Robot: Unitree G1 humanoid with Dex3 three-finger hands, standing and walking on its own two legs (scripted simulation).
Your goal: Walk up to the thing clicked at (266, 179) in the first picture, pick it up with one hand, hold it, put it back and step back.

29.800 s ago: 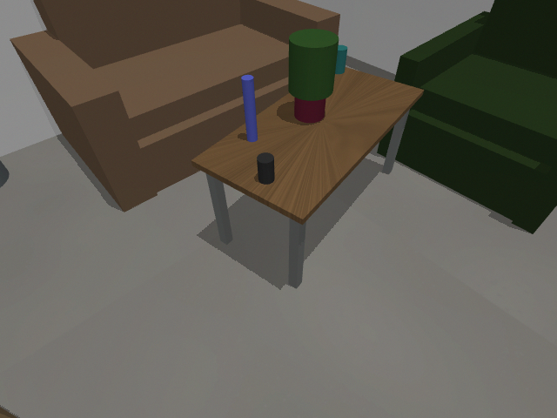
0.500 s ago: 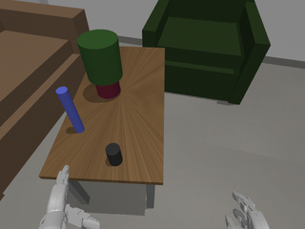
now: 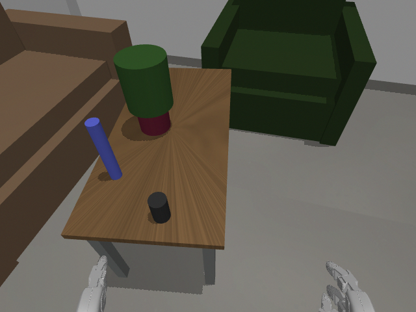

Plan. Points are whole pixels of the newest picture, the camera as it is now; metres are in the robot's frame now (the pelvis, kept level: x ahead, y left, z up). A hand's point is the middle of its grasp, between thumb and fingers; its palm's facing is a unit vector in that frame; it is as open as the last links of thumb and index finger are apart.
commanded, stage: home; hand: left
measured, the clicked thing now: (159, 208) +0.48 +0.18 -0.20
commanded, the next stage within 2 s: stand in 1.68 s
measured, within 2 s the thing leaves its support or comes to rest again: neither
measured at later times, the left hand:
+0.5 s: hand (120, 307) +0.18 +0.19 -0.05, palm faces +0.12 -0.96 -0.23, open 17.7 cm
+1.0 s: hand (119, 307) +0.18 +0.19 -0.05, palm faces +0.12 -0.96 -0.23, open 17.7 cm
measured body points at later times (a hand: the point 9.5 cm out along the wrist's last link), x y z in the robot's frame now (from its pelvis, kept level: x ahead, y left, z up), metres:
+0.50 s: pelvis +0.01 +0.01 +0.00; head +0.03 +0.01 +0.45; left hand +0.17 +0.24 -0.03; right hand +0.17 -0.22 -0.03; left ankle +0.00 +0.15 -0.68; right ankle +0.02 -0.13 -0.68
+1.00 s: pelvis +0.01 +0.01 +0.00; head +0.04 +0.02 +0.45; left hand +0.17 +0.24 -0.03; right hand +0.17 -0.21 -0.03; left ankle +0.00 +0.15 -0.68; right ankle +0.02 -0.13 -0.68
